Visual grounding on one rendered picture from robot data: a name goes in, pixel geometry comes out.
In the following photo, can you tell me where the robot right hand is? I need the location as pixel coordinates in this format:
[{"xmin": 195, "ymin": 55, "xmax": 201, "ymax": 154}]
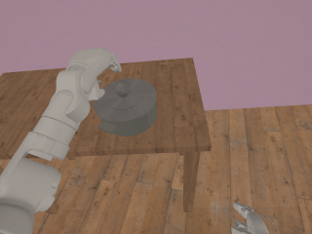
[{"xmin": 231, "ymin": 202, "xmax": 269, "ymax": 234}]

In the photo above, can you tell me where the robot left hand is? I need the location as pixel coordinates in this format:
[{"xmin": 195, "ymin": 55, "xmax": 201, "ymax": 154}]
[{"xmin": 69, "ymin": 48, "xmax": 122, "ymax": 101}]

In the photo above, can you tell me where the table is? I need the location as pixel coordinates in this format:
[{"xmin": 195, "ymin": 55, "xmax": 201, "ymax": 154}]
[{"xmin": 0, "ymin": 58, "xmax": 212, "ymax": 215}]

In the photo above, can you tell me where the left robot upper arm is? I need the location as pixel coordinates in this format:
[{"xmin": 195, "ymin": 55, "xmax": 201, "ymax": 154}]
[{"xmin": 0, "ymin": 157, "xmax": 61, "ymax": 234}]

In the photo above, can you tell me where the pot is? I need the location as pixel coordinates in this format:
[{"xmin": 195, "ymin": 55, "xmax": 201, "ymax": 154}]
[{"xmin": 98, "ymin": 102, "xmax": 158, "ymax": 137}]

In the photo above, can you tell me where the lid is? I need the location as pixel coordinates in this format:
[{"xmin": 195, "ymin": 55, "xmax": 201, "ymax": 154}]
[{"xmin": 93, "ymin": 78, "xmax": 157, "ymax": 124}]

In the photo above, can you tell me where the knob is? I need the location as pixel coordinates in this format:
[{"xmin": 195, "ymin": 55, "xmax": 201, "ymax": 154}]
[{"xmin": 114, "ymin": 80, "xmax": 131, "ymax": 97}]

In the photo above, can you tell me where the left robot forearm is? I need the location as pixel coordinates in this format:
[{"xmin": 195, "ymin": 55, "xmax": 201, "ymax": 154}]
[{"xmin": 0, "ymin": 61, "xmax": 97, "ymax": 191}]

